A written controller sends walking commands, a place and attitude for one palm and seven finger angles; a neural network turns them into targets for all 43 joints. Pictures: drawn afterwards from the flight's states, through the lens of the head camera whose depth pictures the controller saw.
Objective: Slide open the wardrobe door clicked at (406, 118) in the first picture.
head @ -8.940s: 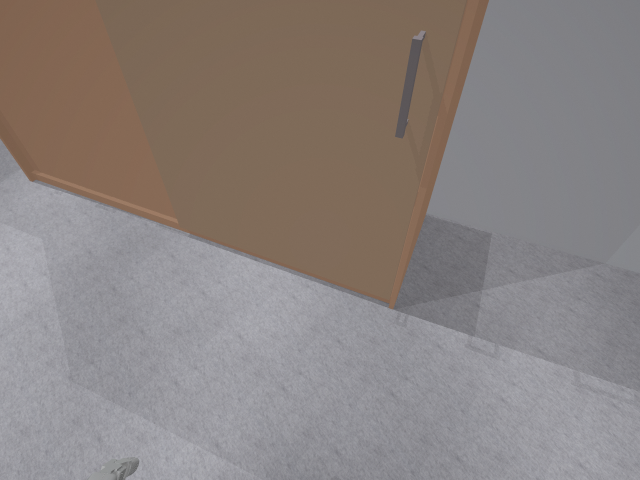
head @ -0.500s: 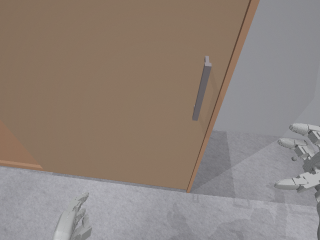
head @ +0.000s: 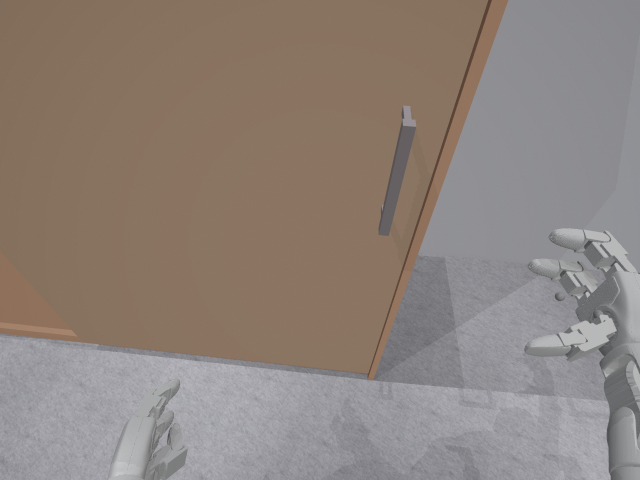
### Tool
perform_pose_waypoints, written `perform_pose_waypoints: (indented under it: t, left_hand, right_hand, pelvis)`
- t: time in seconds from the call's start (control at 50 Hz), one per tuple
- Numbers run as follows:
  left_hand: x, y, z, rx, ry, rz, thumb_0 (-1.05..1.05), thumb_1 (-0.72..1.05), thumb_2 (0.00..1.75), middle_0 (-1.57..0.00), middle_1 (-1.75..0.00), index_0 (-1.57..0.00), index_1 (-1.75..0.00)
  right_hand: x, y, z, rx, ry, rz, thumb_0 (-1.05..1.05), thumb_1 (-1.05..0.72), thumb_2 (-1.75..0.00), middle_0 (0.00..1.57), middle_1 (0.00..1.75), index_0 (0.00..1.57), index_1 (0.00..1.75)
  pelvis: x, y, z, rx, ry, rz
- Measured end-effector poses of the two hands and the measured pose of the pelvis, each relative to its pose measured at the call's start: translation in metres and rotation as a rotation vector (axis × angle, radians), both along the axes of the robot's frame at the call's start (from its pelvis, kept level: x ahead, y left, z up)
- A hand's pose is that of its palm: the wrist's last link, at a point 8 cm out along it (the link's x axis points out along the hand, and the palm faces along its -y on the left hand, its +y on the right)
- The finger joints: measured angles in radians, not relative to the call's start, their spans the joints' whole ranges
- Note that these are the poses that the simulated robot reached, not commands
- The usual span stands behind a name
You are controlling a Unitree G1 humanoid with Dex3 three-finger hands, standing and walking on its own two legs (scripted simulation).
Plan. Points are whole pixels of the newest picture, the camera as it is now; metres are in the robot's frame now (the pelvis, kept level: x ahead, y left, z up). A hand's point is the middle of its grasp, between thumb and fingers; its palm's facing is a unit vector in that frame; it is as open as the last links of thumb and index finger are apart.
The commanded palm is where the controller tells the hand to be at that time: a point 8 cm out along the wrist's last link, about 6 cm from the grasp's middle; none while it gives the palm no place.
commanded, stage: move the hooked fingers beside the handle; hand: right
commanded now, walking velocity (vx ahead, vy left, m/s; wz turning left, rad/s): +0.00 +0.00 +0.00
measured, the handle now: (394, 176) +0.53 -0.10 +0.10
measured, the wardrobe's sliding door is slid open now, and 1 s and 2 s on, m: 0.00 0.00 0.00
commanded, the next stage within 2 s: none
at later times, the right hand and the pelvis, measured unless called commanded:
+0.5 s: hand (510, 253) +0.36 -0.22 +0.12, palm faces +0.10 +0.99 +0.00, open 14.0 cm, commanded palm +0.33 -0.27 +0.11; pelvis +0.01 +0.00 +0.00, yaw +1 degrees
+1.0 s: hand (477, 226) +0.41 -0.20 +0.11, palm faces +0.09 +1.00 +0.01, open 14.0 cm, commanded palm +0.39 -0.25 +0.11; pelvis +0.00 +0.00 +0.00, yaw +1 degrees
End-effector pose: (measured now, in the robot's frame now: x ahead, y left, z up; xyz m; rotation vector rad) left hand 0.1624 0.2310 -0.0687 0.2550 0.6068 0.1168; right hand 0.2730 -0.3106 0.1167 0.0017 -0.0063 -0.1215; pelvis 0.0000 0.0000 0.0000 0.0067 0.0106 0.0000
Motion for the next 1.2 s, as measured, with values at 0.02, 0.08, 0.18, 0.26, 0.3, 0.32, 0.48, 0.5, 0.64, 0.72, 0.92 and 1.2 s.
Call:
perform_pose_waypoints:
  t: [0.02, 0.08, 0.18, 0.26, 0.3, 0.32, 0.48, 0.5, 0.64, 0.72, 0.92, 1.2]
  left_hand:
    - [-0.001, 0.0, -0.001, 0.0, 0.004, 0.003, 0.01, 0.9, 0.89, -0.21, -0.3, -0.21, -0.3]
    - [-0.005, 0.0, -0.002, -0.003, 0.011, 0.014, 0.01, 0.9, 0.89, -0.21, -0.3, -0.21, -0.3]
    - [-0.012, 0.001, -0.005, -0.015, 0.03, 0.033, 0.01, 0.9, 0.89, -0.21, -0.3, -0.21, -0.3]
    - [-0.019, 0.003, -0.008, -0.021, 0.059, 0.049, 0.01, 0.9, 0.89, -0.21, -0.3, -0.21, -0.3]
    - [-0.022, 0.005, -0.009, -0.02, 0.074, 0.053, 0.01, 0.9, 0.89, -0.21, -0.3, -0.21, -0.3]
    - [-0.023, 0.006, -0.01, -0.019, 0.081, 0.055, 0.01, 0.9, 0.89, -0.21, -0.3, -0.21, -0.3]
    - [-0.028, 0.012, -0.015, -0.003, 0.124, 0.066, 0.01, 0.9, 0.89, -0.21, -0.3, -0.2, -0.3]
    - [-0.028, 0.013, -0.015, -0.002, 0.127, 0.067, 0.01, 0.9, 0.89, -0.21, -0.3, -0.2, -0.3]
    - [-0.03, 0.015, -0.018, -0.006, 0.147, 0.079, 0.01, 0.9, 0.89, -0.21, -0.3, -0.2, -0.3]
    - [-0.035, 0.016, -0.019, -0.009, 0.164, 0.09, 0.01, 0.9, 0.89, -0.21, -0.3, -0.2, -0.3]
    - [-0.054, 0.02, -0.028, -0.007, 0.242, 0.112, 0.01, 0.9, 0.89, -0.21, -0.3, -0.2, -0.3]
    - [-0.084, 0.019, -0.037, -0.011, 0.323, 0.142, 0.01, 0.9, 0.89, -0.21, -0.3, -0.2, -0.3]
  right_hand:
    - [0.004, 0.002, 0.0, -0.002, 0.005, 0.005, -0.01, 0.5, -0.3, 0.3, 1.2, 0.3, 1.2]
    - [0.017, 0.012, 0.001, -0.011, 0.007, 0.021, -0.01, 0.5, -0.3, 0.3, 1.2, 0.3, 1.2]
    - [0.035, 0.025, 0.006, -0.005, -0.015, 0.038, -0.01, 0.5, -0.3, 0.3, 1.2, 0.3, 1.2]
    - [0.045, 0.025, 0.002, 0.003, 0.011, 0.019, -0.01, 0.5, -0.3, 0.3, 1.2, 0.3, 1.2]
    - [0.048, 0.026, -0.001, -0.001, 0.025, 0.01, -0.01, 0.5, -0.3, 0.3, 1.2, 0.3, 1.2]
    - [0.048, 0.027, -0.002, -0.004, 0.027, 0.008, -0.01, 0.5, -0.3, 0.3, 1.2, 0.3, 1.2]
    - [0.06, 0.035, 0.001, -0.004, -0.005, 0.012, -0.01, 0.5, -0.3, 0.3, 1.2, 0.3, 1.2]
    - [0.063, 0.037, 0.001, -0.004, -0.005, 0.017, -0.01, 0.5, -0.3, 0.3, 1.2, 0.3, 1.2]
    - [0.085, 0.051, -0.004, 0.007, 0.025, 0.034, -0.01, 0.5, -0.3, 0.3, 1.2, 0.3, 1.2]
    - [0.094, 0.052, -0.005, 0.011, 0.022, 0.015, -0.01, 0.5, -0.3, 0.3, 1.2, 0.3, 1.2]
    - [0.11, 0.055, -0.006, 0.009, 0.014, 0.023, -0.01, 0.5, -0.3, 0.3, 1.2, 0.3, 1.2]
    - [0.135, 0.075, -0.006, 0.009, -0.002, 0.041, -0.01, 0.5, -0.3, 0.3, 1.2, 0.3, 1.2]
  pelvis:
    - [0.0, 0.0, 0.0, 0.0, 0.001, 0.0]
    - [-0.001, -0.001, 0.0, -0.002, 0.006, 0.002]
    - [0.002, -0.001, 0.001, -0.007, 0.017, 0.014]
    - [0.003, -0.001, 0.001, -0.009, 0.023, 0.02]
    - [0.004, -0.001, 0.001, -0.01, 0.026, 0.022]
    - [0.004, -0.001, 0.001, -0.01, 0.028, 0.023]
    - [0.006, 0.0, 0.001, -0.008, 0.037, 0.018]
    - [0.006, 0.0, 0.0, -0.008, 0.039, 0.017]
    - [0.005, 0.0, 0.0, -0.011, 0.054, 0.02]
    - [0.006, 0.001, -0.001, -0.012, 0.062, 0.026]
    - [0.005, 0.0, -0.003, -0.01, 0.078, 0.026]
    - [0.0, -0.005, -0.006, -0.008, 0.103, 0.028]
